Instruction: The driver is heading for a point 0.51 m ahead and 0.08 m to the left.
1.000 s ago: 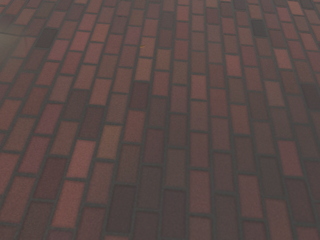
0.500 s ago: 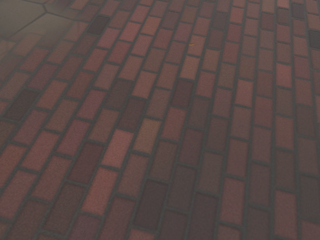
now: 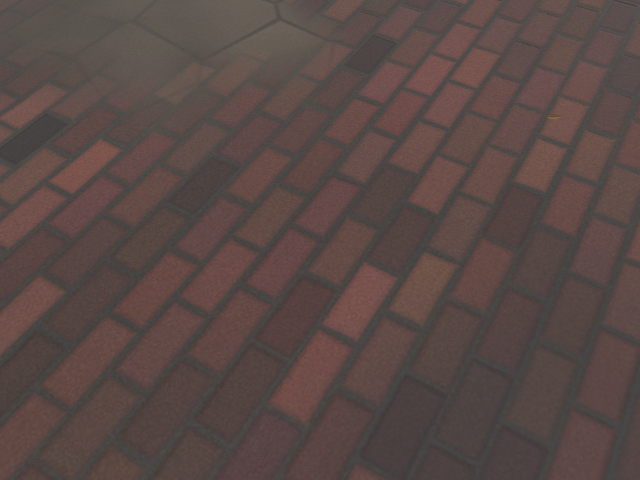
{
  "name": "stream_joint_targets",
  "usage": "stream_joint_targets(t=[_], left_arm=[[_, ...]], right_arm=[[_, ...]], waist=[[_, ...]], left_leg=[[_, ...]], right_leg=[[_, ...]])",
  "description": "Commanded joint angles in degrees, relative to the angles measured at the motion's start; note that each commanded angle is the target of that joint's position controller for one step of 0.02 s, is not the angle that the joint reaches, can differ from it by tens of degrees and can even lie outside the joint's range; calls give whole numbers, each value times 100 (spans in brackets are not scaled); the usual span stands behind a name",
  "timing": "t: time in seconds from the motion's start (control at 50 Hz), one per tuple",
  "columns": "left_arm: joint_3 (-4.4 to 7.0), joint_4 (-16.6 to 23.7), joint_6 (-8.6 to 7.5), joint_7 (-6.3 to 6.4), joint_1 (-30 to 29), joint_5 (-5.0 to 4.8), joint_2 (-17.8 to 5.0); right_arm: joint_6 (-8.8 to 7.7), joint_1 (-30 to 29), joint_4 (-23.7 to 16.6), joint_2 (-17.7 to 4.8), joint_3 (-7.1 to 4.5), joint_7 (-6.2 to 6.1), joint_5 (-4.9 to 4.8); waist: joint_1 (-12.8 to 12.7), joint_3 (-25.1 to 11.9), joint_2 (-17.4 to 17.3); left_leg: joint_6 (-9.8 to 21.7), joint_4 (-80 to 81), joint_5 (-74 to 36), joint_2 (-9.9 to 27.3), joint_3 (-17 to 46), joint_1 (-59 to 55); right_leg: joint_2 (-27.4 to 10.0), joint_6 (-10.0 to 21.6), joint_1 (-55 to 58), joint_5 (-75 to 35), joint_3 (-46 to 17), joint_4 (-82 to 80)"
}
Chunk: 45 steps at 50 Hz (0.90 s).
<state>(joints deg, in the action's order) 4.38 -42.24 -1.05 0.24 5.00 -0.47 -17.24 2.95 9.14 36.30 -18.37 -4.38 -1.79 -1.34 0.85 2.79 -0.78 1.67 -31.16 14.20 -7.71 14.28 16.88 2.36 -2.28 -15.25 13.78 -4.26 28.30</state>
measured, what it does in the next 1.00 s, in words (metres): walks ahead: left foot, then right foot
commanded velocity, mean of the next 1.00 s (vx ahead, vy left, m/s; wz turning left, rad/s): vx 0.30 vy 0.00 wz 0.25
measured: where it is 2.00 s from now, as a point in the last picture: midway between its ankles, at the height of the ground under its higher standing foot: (231, 459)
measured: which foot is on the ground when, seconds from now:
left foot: down 0.00-0.00, up 0.02-0.44, down 0.46-0.96, up 0.98-1.00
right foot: down 0.00-0.46, up 0.48-0.92, down 0.94-1.00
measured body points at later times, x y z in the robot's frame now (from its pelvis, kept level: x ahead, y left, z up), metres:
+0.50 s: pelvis +0.03 +0.05 -0.01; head +0.05 +0.08 +0.44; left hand +0.04 +0.37 -0.12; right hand +0.27 -0.17 -0.08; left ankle +0.00 +0.14 -0.74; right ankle +0.01 -0.12 -0.70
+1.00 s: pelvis +0.29 +0.13 -0.02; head +0.33 +0.14 +0.42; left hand +0.44 +0.42 -0.11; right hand +0.38 -0.15 -0.14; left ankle +0.04 +0.18 -0.65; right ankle +0.41 +0.08 -0.74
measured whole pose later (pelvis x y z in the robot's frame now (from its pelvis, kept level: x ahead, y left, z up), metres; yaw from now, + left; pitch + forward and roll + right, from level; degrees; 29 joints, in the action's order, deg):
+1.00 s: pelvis +0.29 +0.13 -0.02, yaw +10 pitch +2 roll -1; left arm 2.6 -37.6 -4.1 -3.5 5.2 -1.1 -17.6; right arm -3.3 20.8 43.9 -17.4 -2.1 -1.1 0.4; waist 1.7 3.8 0.2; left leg -0.1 -58.7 27.6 -1.1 -0.5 5.9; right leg 5.7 7.1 -29.5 7.2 3.5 34.3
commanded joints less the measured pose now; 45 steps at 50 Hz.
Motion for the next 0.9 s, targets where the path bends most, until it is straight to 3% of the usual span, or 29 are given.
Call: stream_joint_targets(t=[0.02, 0.04, 0.06, 0.1, 0.14, 0.16, 0.22, 0.28, 0.36, 0.4, 0.42, 0.44, 0.46, 0.48, 0.5, 0.52, 0.54, 0.56, 0.58, 0.64, 0.72, 0.78, 0.82, 0.86, 0.9], left_arm=[[314, 340, -30, 50, 229, 152, -1298], [281, 386, -44, 31, 326, 283, -1137], [199, 478, -60, 51, 94, 227, -893], [117, 545, -31, 116, -222, 92, -606], [89, 530, 16, 178, -104, 74, -622], [99, 512, 43, 206, 28, 101, -654], [177, 411, 93, 250, 607, 66, -836], [250, 416, 44, 193, 647, 13, -1059], [301, 401, -63, 37, 594, -107, -1207], [295, 367, -84, -37, 510, -194, -1208], [267, 352, -80, -54, 454, -220, -1115], [183, 322, -94, -70, 547, -173, -863], [40, 427, -126, -98, 404, -15, -467], [-50, 1009, -248, -75, -72, 119, -202], [55, 1052, -386, -95, -270, -95, -675], [98, 962, -464, -176, -52, -226, -864], [116, 744, -490, -211, 194, -160, -917], [129, 632, -498, -228, 232, -28, -919], [133, 556, -476, -266, 293, 13, -890], [29, 403, -378, -316, 344, -24, -619], [-114, 555, -360, -344, -257, -107, -361], [-186, 723, -405, -441, -720, -135, -259], [-199, 818, -444, -522, -868, -123, -264], [-167, 865, -463, -568, -773, -87, -352], [-44, 758, -407, -532, -157, -71, -601]], right_arm=[[-65, 255, -462, -388, -122, -27, 48], [-117, 257, -444, -897, -283, -30, 76], [-117, 366, -344, -1202, -400, -17, 64], [-17, 413, -152, -1017, -407, -35, 30], [28, 276, -229, -743, -324, 1, -15], [19, 118, -318, -655, -289, 14, -45], [-26, -317, -562, -527, -181, 77, -39], [-111, -433, -685, -439, -95, 185, 16], [-197, -249, -643, -422, -61, 298, 4], [-216, 104, -517, -413, -78, 334, -7], [-223, 490, -340, -402, -99, 339, -8], [-226, 1050, -119, -575, -202, 306, -36], [-244, 1880, 64, -983, -372, 246, -74], [-388, 1977, -146, -1794, -479, 251, -13], [-559, 1840, -182, -1306, -350, 316, 21], [-660, 1519, -169, -863, -182, 310, 39], [-706, 1242, -209, -597, -89, 301, 52], [-690, 956, -230, -532, -44, 277, 71], [-689, 815, -263, -542, -12, 238, 125], [-732, 890, -134, -663, -18, 147, 180], [-776, 1043, 105, -679, 11, 105, 201], [-804, 1304, 348, -761, -20, 95, 166], [-771, 1370, 468, -782, -37, 82, 131], [-716, 1318, 508, -863, -61, 37, 136], [-610, 1292, 493, -1000, -98, -51, 178]], waist=[[190, -859, 1298], [10, -735, 1442], [112, -602, 950], [155, -391, 710], [20, -299, 799], [-83, -319, 884], [-491, -472, 1010], [-547, -390, 1040], [-408, -188, 969], [-145, -202, 858], [64, -260, 735], [285, -455, 432], [645, -668, -565], [544, -623, -1789], [642, -500, -1000], [386, -109, -1029], [231, 69, -793], [129, 136, -638], [52, 124, -698], [51, -29, -426], [280, 311, -396], [453, 573, -289], [449, 581, -233], [290, 296, -363], [-62, -369, -666]], left_leg=[[55, -1345, 1574, -15, 80, 888], [-267, -2691, 2573, -29, -246, 1417], [-414, -3464, 2183, 292, -273, 1478], [-614, -3889, 1457, 426, -435, 1634], [-758, -3888, 1103, 484, -706, 1727], [-801, -3648, 1005, 542, -858, 1781], [-810, -2762, 855, 862, -1115, 2042], [-652, -1974, 925, 1062, -1341, 1702], [-286, -907, 832, 1056, -1696, 706], [-77, -171, 441, 963, -1876, 27], [25, 239, 190, 812, -2041, -599], [172, 395, 277, 628, -2040, -1512], [523, 846, 633, 1304, -791, -2570], [1654, 1706, 1855, 2726, 2648, -3043], [1984, 2089, 2302, 2985, 2962, -2780], [1782, 2117, 2032, 2846, 2251, -2547], [1517, 2020, 1428, 2546, 1494, -2287], [1301, 2008, 653, 2299, 939, -2044], [1149, 2066, -158, 2124, 481, -1793], [1021, 2163, -1694, 1939, -426, -1657], [768, 2502, -1581, 1697, -1271, -1269], [727, 2660, -1652, 1902, -1505, -1478], [679, 2451, -2248, 2044, -1643, -1971], [573, 1905, -3962, 2116, -1784, -2412], [414, 781, -6307, 2081, -1905, -2866]], right_leg=[[-1931, 985, 1421, -2583, -1788, -955], [-2649, 1865, 1031, -2868, -2557, -1073], [-2548, 1899, 859, -2598, -2126, -1036], [-1817, 1420, 823, -1874, -1124, -944], [-1597, 1428, 859, -2142, -609, -982], [-1568, 1472, 1023, -2222, -454, -1009], [-1774, 1555, 1624, -170, -590, -1443], [-1931, 1498, 1474, 693, -500, -1725], [-1957, 1361, 800, 848, -12, -1819], [-1950, 1236, 527, 924, 229, -1543], [-1853, 1119, 198, 949, 461, -1157], [-1624, 928, -309, 850, 801, -379], [-1151, 517, -1319, 948, 1381, 1604], [-162, 163, -3497, 2194, 1040, 3476], [-397, 251, -3948, 2028, 95, 4114], [-668, 377, -4035, 1364, 75, 4030], [-871, 396, -3808, 769, 148, 3808], [-963, 347, -3566, 347, 173, 3442], [-1017, 282, -3226, -36, 236, 3281], [-912, 78, -2948, -941, 435, 2941], [-655, 75, -2474, -1975, 576, 1425], [-485, 237, -2359, -2252, 615, 638], [-375, 403, -2454, -2076, 639, 285], [-141, 618, -2192, -1690, 812, 160], [244, 860, -1488, -1057, 1083, 352]])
